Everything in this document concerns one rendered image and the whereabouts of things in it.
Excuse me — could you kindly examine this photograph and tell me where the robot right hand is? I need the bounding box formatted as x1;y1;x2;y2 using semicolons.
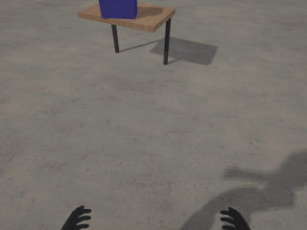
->
220;207;250;230

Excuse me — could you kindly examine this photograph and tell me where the robot left hand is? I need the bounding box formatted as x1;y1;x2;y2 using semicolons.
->
61;205;92;230

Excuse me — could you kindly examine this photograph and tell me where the table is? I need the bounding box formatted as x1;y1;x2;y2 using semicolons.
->
78;3;176;65

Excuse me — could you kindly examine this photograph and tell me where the carton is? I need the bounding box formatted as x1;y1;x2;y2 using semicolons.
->
99;0;137;19

